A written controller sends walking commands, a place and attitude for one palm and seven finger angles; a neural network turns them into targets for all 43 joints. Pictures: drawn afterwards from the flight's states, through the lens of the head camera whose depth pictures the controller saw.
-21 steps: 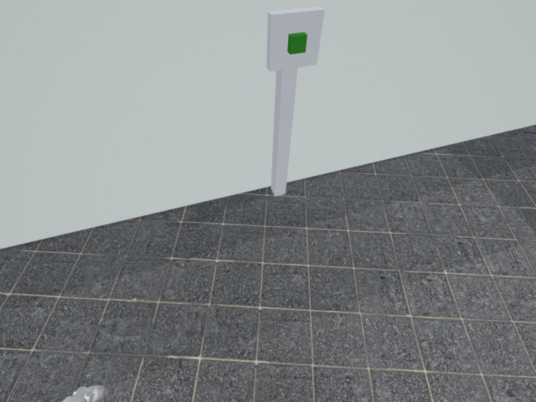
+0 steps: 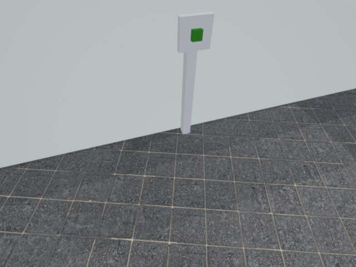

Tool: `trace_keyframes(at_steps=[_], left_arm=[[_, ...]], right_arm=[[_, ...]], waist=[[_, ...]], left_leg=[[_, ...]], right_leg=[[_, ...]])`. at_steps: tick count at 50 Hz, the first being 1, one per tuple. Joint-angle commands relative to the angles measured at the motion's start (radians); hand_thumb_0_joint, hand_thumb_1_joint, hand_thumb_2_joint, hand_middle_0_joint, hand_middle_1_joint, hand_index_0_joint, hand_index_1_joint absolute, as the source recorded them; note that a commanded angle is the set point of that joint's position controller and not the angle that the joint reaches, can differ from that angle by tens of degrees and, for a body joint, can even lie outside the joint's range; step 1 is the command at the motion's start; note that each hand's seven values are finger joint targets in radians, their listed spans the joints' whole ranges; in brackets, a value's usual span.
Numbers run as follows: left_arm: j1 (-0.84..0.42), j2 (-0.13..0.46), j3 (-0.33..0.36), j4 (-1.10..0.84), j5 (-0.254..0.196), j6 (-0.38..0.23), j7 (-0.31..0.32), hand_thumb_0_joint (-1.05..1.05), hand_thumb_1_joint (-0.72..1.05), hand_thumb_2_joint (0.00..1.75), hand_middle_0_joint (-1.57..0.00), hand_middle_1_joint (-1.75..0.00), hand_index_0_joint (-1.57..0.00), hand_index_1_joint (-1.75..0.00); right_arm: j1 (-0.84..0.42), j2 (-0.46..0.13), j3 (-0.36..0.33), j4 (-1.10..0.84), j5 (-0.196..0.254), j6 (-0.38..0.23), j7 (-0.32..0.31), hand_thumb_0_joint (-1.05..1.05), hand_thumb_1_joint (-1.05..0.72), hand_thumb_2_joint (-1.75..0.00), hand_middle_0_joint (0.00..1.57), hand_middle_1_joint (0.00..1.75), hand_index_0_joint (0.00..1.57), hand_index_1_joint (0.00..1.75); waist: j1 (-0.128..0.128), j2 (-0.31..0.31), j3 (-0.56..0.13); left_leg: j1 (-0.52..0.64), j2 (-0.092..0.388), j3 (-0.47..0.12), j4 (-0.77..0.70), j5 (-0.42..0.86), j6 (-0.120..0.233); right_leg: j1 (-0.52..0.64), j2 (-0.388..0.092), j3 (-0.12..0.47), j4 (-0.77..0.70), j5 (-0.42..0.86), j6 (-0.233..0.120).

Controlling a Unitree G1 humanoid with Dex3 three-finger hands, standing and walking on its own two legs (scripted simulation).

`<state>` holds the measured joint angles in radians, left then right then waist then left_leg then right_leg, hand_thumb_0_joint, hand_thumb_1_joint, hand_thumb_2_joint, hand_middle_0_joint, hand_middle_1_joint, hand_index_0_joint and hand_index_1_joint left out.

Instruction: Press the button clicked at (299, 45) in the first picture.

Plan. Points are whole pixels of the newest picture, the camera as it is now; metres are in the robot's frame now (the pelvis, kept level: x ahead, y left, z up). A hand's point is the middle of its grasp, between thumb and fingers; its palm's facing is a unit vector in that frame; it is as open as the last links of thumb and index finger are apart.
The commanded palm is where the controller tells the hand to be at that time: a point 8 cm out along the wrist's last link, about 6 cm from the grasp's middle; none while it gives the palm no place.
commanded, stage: stand and wait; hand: left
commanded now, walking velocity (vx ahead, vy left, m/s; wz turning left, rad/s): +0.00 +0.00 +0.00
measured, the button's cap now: (196, 34) +1.16 -0.02 +0.01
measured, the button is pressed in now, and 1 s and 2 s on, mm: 0 0 0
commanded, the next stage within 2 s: look at it before walking up in 0.40 s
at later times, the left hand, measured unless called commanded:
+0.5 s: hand out of the picture +0.06 +0.23 -0.15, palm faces -0.04 -0.94 -0.33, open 7.4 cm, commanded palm none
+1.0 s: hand out of the picture +0.05 +0.23 -0.15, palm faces -0.04 -0.94 -0.33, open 7.4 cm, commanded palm none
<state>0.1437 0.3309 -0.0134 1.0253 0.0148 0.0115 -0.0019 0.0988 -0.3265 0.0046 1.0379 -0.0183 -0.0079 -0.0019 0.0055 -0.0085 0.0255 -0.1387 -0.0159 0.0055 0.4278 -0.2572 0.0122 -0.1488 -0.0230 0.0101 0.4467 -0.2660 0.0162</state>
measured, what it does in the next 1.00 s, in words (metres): stands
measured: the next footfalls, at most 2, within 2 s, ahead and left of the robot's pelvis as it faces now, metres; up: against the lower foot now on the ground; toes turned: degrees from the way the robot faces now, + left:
none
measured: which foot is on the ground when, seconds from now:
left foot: down 0.00-1.00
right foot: down 0.00-1.00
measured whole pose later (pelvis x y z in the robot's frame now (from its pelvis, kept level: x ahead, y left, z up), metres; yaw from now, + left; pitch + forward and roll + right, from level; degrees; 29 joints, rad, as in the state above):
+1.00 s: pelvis -0.02 -0.02 +0.00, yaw +0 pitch -2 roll +0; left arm 0.15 0.34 -0.01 1.09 0.01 0.00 0.00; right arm 0.14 -0.33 0.01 1.12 -0.01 -0.01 0.00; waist 0.00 -0.01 0.04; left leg -0.13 0.01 0.00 0.36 -0.19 -0.01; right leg -0.15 0.01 0.01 0.38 -0.20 -0.01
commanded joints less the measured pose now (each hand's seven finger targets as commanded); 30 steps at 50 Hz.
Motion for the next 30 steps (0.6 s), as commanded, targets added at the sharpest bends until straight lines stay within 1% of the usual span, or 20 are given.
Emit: trace_keyframes(at_steps=[1,3,6,14,18,19,20,25,27,28,30], left_arm=[[-0.049,0.212,0.049,-0.053,-0.004,-0.032,0.014,0.0,0.9,0.9,-0.2,-0.3,-0.2,-0.3],[-0.049,0.213,0.05,-0.043,-0.005,-0.034,0.014,0.0,0.9,0.9,-0.2,-0.3,-0.2,-0.3],[-0.044,0.214,0.049,-0.032,-0.006,-0.035,0.015,0.0,0.9,0.9,-0.2,-0.3,-0.2,-0.3],[-0.043,0.219,0.046,-0.007,-0.005,-0.037,0.014,0.0,0.9,0.9,-0.2,-0.3,-0.2,-0.3],[-0.038,0.216,0.045,-0.002,-0.006,-0.037,0.013,0.0,0.9,0.9,-0.2,-0.3,-0.2,-0.3],[-0.043,0.219,0.047,-0.003,-0.005,-0.038,0.014,0.0,0.9,0.9,-0.2,-0.3,-0.2,-0.3],[-0.043,0.217,0.047,0.0,-0.005,-0.037,0.013,0.0,0.9,0.9,-0.2,-0.3,-0.2,-0.3],[-0.047,0.213,0.048,-0.002,-0.003,-0.037,0.013,0.0,0.9,0.9,-0.2,-0.3,-0.2,-0.3],[-0.047,0.212,0.048,-0.002,-0.004,-0.038,0.013,0.0,0.9,0.9,-0.2,-0.3,-0.2,-0.3],[-0.05,0.211,0.048,-0.002,-0.004,-0.038,0.013,0.0,0.9,0.9,-0.2,-0.3,-0.2,-0.3],[-0.05,0.213,0.049,-0.005,-0.003,-0.039,0.013,0.0,0.9,0.9,-0.2,-0.3,-0.2,-0.3]], right_arm=[[-0.054,-0.207,-0.046,-0.052,0.007,-0.029,-0.016,0.0,-0.9,-0.9,0.2,0.3,0.2,0.3],[-0.045,-0.209,-0.045,-0.041,0.008,-0.029,-0.017,0.0,-0.9,-0.9,0.2,0.3,0.2,0.3],[-0.038,-0.209,-0.044,-0.026,0.009,-0.029,-0.016,0.0,-0.9,-0.9,0.2,0.3,0.2,0.3],[-0.022,-0.209,-0.041,0.003,0.01,-0.024,-0.013,0.0,-0.9,-0.9,0.2,0.3,0.2,0.3],[-0.024,-0.21,-0.039,0.011,0.009,-0.026,-0.013,0.0,-0.9,-0.9,0.2,0.3,0.2,0.3],[-0.02,-0.21,-0.039,0.01,0.01,-0.025,-0.013,0.0,-0.9,-0.9,0.2,0.3,0.2,0.3],[-0.023,-0.21,-0.039,0.011,0.009,-0.026,-0.013,0.0,-0.9,-0.9,0.2,0.3,0.2,0.3],[-0.018,-0.21,-0.039,0.014,0.009,-0.028,-0.012,0.0,-0.9,-0.9,0.2,0.3,0.2,0.3],[-0.018,-0.208,-0.038,0.014,0.008,-0.029,-0.012,0.0,-0.9,-0.9,0.2,0.3,0.2,0.3],[-0.021,-0.209,-0.038,0.014,0.008,-0.028,-0.012,0.0,-0.9,-0.9,0.2,0.3,0.2,0.3],[-0.018,-0.208,-0.039,0.014,0.009,-0.028,-0.011,0.0,-0.9,-0.9,0.2,0.3,0.2,0.3]], waist=[[-0.002,0.011,-0.07],[-0.005,0.003,-0.085],[-0.003,0.002,-0.079],[-0.004,-0.005,-0.044],[-0.001,0.013,-0.039],[-0.003,0.001,-0.039],[-0.002,0.01,-0.038],[-0.003,0.011,-0.039],[-0.001,0.009,-0.041],[-0.002,0.006,-0.03],[-0.003,0.001,-0.038]], left_leg=[[0.009,0.123,-0.084,-0.082,0.207,0.025],[0.02,0.125,-0.085,-0.08,0.222,0.022],[0.02,0.128,-0.086,-0.087,0.22,0.021],[0.0,0.128,-0.088,-0.107,0.145,0.015],[0.005,0.129,-0.088,-0.116,0.139,0.013],[-0.001,0.13,-0.089,-0.114,0.14,0.012],[0.001,0.13,-0.087,-0.116,0.136,0.012],[0.0,0.133,-0.091,-0.125,0.137,0.012],[0.001,0.134,-0.089,-0.125,0.14,0.012],[0.001,0.132,-0.091,-0.127,0.132,0.01],[0.003,0.133,-0.09,-0.123,0.137,0.01]], right_leg=[[0.007,-0.097,0.079,-0.072,0.211,-0.046],[0.017,-0.098,0.086,-0.074,0.231,-0.049],[0.02,-0.098,0.087,-0.079,0.234,-0.049],[-0.003,-0.099,0.1,-0.114,0.154,-0.051],[-0.012,-0.098,0.106,-0.121,0.14,-0.049],[-0.009,-0.096,0.106,-0.121,0.14,-0.05],[-0.013,-0.098,0.108,-0.125,0.136,-0.05],[-0.014,-0.094,0.106,-0.125,0.13,-0.048],[-0.011,-0.095,0.106,-0.128,0.132,-0.047],[-0.022,-0.093,0.109,-0.131,0.123,-0.047],[-0.018,-0.096,0.11,-0.134,0.126,-0.049]])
